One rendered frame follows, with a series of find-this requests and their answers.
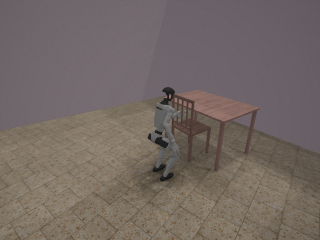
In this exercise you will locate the robot right forearm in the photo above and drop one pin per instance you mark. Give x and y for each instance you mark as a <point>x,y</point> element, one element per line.
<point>169,134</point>

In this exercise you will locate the right robot shin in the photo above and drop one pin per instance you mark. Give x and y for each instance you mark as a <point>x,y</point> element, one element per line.
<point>170,164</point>

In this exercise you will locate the robot left hand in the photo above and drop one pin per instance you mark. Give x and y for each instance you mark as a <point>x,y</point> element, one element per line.
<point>179,113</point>

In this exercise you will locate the robot right hand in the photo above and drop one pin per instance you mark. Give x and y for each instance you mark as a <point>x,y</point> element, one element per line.
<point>174,149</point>

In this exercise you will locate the table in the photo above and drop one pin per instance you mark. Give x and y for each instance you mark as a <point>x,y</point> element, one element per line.
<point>220,109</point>

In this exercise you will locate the right robot upper arm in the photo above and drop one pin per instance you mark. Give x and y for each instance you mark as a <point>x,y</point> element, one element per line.
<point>170,111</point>

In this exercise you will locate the chair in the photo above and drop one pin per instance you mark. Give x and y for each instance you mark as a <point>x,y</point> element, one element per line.
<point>189,126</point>

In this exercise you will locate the robot right thigh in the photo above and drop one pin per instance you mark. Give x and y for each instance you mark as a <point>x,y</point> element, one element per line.
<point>165,143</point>

